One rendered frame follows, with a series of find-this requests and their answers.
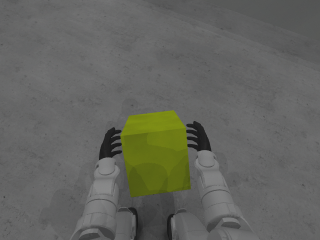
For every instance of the robot right forearm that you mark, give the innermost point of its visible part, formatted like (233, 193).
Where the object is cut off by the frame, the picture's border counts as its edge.
(218, 205)

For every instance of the robot right thigh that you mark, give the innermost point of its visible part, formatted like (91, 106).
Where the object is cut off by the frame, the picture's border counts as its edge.
(186, 226)

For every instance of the carton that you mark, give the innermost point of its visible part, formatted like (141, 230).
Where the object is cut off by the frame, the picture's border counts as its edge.
(155, 153)

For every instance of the robot right hand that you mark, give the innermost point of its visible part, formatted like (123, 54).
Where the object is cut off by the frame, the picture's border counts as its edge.
(201, 140)

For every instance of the right robot upper arm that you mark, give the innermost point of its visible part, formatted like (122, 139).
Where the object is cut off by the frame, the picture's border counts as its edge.
(228, 233)

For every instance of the robot left forearm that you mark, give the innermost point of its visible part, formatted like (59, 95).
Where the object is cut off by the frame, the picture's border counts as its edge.
(98, 219)

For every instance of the robot left shin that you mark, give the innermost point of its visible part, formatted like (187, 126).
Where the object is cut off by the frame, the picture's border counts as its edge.
(125, 209)

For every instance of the robot left hand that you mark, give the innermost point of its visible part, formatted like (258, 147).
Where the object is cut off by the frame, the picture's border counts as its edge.
(106, 147)

